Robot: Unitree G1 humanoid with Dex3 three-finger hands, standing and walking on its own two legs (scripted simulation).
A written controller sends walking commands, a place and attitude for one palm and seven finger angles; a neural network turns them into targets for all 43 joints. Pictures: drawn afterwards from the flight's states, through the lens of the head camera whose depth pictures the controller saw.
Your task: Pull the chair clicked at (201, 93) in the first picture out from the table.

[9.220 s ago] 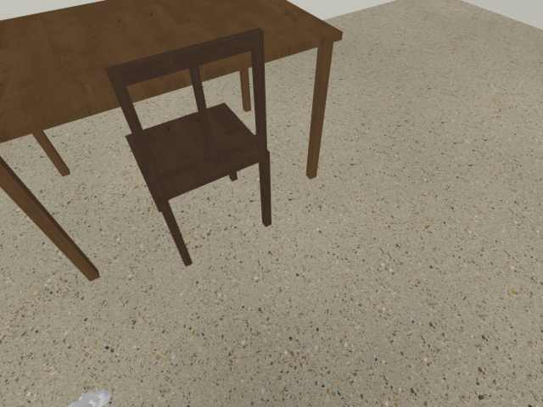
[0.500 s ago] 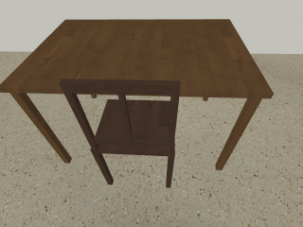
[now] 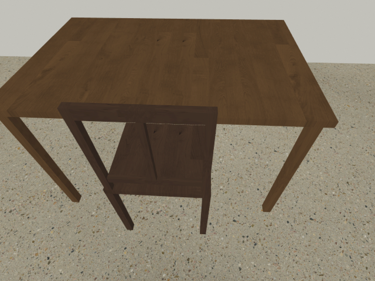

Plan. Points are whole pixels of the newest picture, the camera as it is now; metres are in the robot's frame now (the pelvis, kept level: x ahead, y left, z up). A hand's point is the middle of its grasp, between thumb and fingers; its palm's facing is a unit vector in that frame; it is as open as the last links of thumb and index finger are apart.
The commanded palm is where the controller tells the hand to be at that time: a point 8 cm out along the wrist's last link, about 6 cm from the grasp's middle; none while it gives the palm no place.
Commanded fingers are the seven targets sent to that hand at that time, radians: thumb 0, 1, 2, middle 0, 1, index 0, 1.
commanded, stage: look again from close up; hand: left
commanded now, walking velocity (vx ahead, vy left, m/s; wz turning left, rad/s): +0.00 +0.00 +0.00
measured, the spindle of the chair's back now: (148, 153) +0.49 +0.16 -0.09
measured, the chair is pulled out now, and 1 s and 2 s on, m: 0.00 0.00 0.00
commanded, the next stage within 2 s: raise the hand toward the chair's back in 0.68 s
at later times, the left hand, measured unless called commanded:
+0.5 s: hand out of the picture +0.04 +0.16 -0.17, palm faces +0.02 -0.98 -0.21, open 7.3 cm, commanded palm none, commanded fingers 0.00 0.90 0.90 -0.20 -0.30 -0.20 -0.30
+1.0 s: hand (114, 236) +0.22 +0.18 -0.04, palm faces +0.17 -0.98 -0.08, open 7.8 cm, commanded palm +0.13 +0.22 -0.07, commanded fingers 0.00 0.62 0.78 -0.17 -0.26 -0.17 -0.26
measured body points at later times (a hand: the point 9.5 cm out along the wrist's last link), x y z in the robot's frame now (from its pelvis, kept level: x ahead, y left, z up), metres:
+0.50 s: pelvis +0.02 -0.01 +0.00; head +0.03 -0.02 +0.45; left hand +0.04 +0.22 -0.15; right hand +0.03 -0.23 -0.16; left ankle -0.01 +0.10 -0.74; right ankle +0.03 -0.12 -0.74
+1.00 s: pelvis +0.00 -0.02 -0.03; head +0.05 -0.01 +0.42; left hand +0.21 +0.23 -0.03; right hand +0.13 -0.27 -0.13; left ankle -0.01 +0.10 -0.74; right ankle +0.03 -0.11 -0.74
